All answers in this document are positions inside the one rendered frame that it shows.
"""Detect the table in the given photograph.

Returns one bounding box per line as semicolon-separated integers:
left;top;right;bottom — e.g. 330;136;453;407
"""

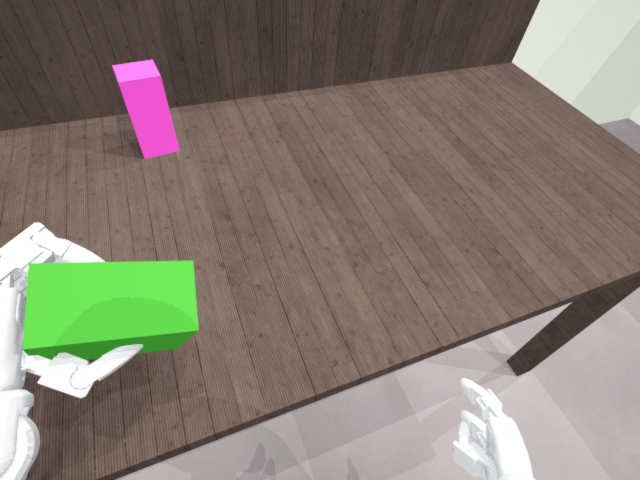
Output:
0;0;640;480

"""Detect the robot left hand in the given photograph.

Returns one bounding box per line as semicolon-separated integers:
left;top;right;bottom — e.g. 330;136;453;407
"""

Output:
0;223;143;399

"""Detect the sponge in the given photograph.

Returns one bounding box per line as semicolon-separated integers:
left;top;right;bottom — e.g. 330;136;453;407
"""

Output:
22;261;199;360

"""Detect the robot right hand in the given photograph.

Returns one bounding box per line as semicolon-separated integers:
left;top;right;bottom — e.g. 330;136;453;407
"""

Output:
453;378;533;480

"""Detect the robot left forearm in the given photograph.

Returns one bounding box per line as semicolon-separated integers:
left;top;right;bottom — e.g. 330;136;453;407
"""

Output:
0;389;40;480

